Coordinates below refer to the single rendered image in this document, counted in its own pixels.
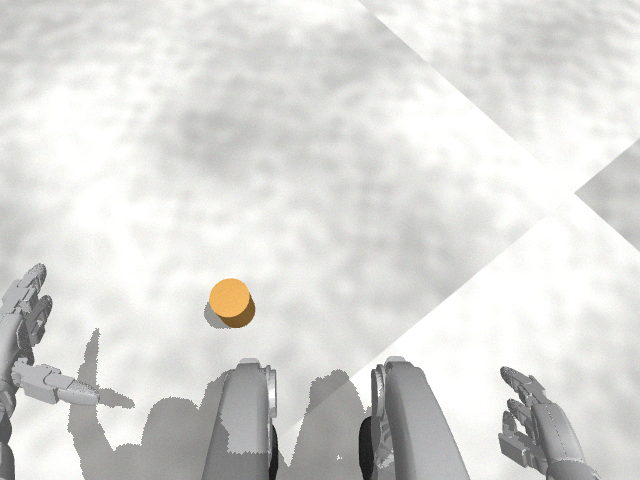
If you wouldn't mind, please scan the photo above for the left robot arm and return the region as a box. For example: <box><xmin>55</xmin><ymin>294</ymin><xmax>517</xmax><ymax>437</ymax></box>
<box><xmin>0</xmin><ymin>380</ymin><xmax>16</xmax><ymax>480</ymax></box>

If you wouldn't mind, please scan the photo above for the can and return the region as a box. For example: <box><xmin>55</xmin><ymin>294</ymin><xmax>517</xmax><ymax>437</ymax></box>
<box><xmin>209</xmin><ymin>278</ymin><xmax>255</xmax><ymax>328</ymax></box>

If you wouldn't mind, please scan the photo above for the right robot hand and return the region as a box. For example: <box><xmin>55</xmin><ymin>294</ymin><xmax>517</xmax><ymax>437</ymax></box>
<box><xmin>498</xmin><ymin>366</ymin><xmax>586</xmax><ymax>476</ymax></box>

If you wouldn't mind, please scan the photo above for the left robot hand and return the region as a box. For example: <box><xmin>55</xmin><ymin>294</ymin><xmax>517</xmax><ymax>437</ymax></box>
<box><xmin>0</xmin><ymin>263</ymin><xmax>100</xmax><ymax>406</ymax></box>

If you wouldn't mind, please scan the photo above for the right robot arm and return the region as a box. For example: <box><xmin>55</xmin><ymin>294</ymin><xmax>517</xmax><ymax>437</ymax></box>
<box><xmin>546</xmin><ymin>460</ymin><xmax>601</xmax><ymax>480</ymax></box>

